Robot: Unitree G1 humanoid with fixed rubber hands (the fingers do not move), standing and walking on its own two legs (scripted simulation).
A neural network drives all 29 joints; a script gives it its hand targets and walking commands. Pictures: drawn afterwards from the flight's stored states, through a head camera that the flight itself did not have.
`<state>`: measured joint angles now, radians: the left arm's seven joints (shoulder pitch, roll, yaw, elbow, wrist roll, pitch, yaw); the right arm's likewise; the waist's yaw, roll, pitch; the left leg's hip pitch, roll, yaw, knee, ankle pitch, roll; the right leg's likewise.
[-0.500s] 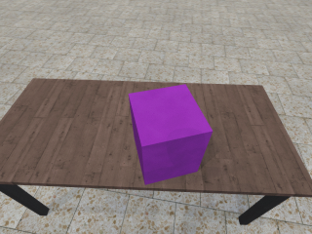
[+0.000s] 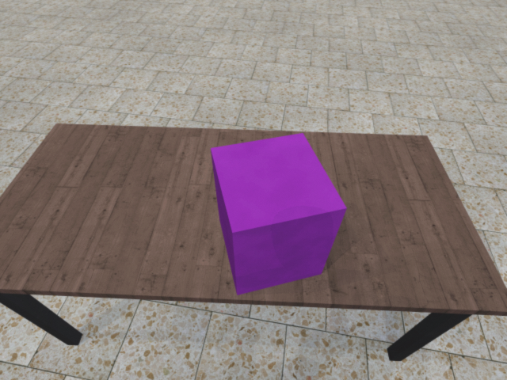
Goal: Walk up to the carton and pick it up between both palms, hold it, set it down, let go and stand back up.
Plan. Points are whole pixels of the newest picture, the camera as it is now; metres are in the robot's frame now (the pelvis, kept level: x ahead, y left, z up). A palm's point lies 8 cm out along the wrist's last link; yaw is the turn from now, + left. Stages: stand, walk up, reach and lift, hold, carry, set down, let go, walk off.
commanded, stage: stand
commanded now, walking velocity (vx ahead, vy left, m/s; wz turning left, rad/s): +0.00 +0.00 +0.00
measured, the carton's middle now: (269, 215) +0.45 -0.01 -0.07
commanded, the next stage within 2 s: none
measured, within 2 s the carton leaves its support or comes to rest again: neither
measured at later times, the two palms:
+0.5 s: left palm out of the picture -0.02 +0.22 -0.15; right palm out of the picture -0.01 -0.22 -0.14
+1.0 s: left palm out of the picture -0.02 +0.22 -0.15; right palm out of the picture -0.01 -0.22 -0.14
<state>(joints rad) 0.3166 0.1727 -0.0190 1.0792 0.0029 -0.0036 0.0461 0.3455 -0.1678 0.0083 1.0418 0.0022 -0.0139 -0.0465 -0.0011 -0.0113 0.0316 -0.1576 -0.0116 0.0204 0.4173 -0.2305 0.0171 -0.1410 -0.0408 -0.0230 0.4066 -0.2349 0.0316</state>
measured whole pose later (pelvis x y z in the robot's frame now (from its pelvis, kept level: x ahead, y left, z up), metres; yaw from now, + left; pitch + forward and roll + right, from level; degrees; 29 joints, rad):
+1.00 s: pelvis +0.00 +0.00 +0.00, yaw +1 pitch -1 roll +0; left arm 0.32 0.16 -0.02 1.10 0.00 -0.01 0.05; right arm 0.33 -0.15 0.01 1.07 0.00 -0.02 -0.05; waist 0.00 -0.01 0.03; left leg -0.16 -0.01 0.01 0.42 -0.23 0.01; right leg -0.14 -0.04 -0.03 0.41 -0.24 0.03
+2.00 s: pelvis +0.00 -0.01 +0.00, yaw +0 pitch -2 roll +0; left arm 0.33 0.16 -0.02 1.10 0.00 -0.01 0.05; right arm 0.33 -0.15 0.01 1.09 0.01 -0.02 -0.05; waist 0.00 -0.01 0.03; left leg -0.16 0.00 0.02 0.42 -0.23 0.01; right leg -0.15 -0.03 -0.02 0.41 -0.23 0.02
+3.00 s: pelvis +0.00 -0.01 +0.00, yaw +0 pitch -1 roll +0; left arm 0.33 0.15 -0.02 1.10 0.00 -0.01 0.05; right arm 0.32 -0.15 0.01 1.09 0.00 -0.02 -0.05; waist 0.00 0.00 0.04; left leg -0.16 0.00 0.01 0.41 -0.23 0.01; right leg -0.14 -0.03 -0.03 0.41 -0.24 0.02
